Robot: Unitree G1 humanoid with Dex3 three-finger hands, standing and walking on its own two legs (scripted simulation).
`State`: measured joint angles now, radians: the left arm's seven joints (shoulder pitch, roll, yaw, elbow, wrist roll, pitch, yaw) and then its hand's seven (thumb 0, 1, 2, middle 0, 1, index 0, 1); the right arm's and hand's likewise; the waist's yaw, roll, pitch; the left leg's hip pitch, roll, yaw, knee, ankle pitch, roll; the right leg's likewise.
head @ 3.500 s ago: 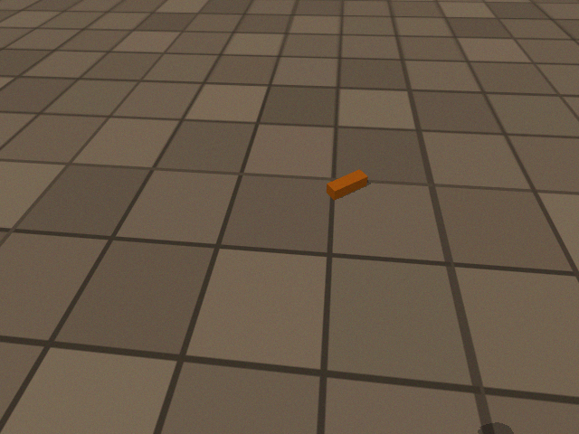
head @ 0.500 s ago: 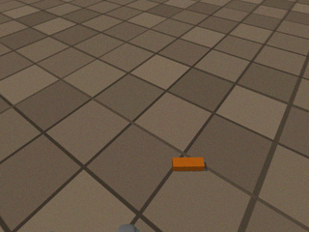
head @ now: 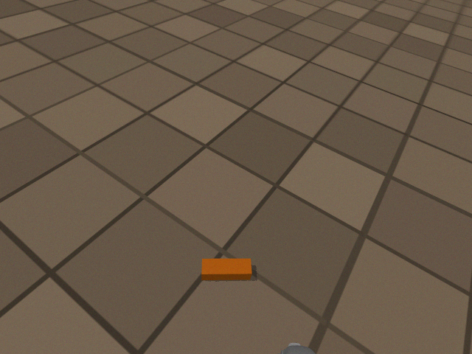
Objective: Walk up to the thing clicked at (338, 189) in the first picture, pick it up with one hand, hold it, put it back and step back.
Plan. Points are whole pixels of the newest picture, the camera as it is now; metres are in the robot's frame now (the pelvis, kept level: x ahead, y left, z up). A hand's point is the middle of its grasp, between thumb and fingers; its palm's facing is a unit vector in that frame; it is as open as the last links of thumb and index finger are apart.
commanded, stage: walk up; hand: left
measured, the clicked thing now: (226, 269) +0.59 +0.01 -0.72
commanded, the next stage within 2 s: none
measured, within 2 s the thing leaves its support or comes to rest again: neither
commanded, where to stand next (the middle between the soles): +0.21 -0.18 m, yaw +4 degrees
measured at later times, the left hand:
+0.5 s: hand out of the picture +0.15 +0.11 -0.16, palm faces -0.02 -0.96 -0.29, open 7.4 cm
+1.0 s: hand (206, 331) +0.21 +0.07 -0.13, palm faces +0.08 -0.87 -0.49, open 7.4 cm
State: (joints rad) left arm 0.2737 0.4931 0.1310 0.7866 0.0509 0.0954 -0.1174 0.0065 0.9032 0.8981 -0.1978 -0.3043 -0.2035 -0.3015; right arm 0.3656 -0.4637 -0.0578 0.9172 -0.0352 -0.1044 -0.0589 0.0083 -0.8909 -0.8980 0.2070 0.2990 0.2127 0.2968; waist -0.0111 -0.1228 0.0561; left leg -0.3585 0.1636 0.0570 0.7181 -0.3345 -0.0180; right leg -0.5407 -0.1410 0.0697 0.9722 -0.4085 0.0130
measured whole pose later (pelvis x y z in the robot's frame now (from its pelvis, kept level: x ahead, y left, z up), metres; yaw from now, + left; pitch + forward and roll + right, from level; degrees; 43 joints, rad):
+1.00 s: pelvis +0.16 -0.23 -0.01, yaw +6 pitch -1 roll +0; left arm 0.18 0.43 0.04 0.92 0.02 -0.05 0.04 0.00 0.90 0.90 -0.20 -0.31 -0.21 -0.30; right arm 0.15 -0.44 -0.07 0.94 -0.02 0.05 0.02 0.01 -0.90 -0.90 0.20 0.30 0.20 0.30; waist 0.01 0.04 0.12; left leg -0.44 0.05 -0.02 0.93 -0.50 0.01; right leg -0.42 -0.10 -0.03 0.79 -0.35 0.04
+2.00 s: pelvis +0.17 -0.21 +0.03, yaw +5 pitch -3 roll +0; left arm 0.06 0.36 0.01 1.16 0.01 -0.02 0.00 0.01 0.90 0.90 -0.20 -0.30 -0.20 -0.30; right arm 0.06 -0.36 -0.02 1.15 0.00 0.01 0.02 0.01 -0.90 -0.90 0.20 0.30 0.20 0.30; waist 0.00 0.00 0.05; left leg -0.11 0.02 0.04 0.35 -0.20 -0.01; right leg -0.17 -0.04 0.00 0.36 -0.14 0.03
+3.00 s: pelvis +0.18 -0.22 +0.04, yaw +6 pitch -2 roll +0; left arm 0.10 0.35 0.01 1.14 0.01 -0.01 0.00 0.01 0.90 0.90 -0.20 -0.30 -0.20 -0.30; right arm 0.08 -0.34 -0.02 1.15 -0.01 0.00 0.01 0.01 -0.90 -0.90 0.20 0.30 0.20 0.30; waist 0.00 0.00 0.05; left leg -0.06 0.04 0.03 0.30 -0.20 -0.03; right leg -0.13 -0.03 -0.02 0.32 -0.15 0.02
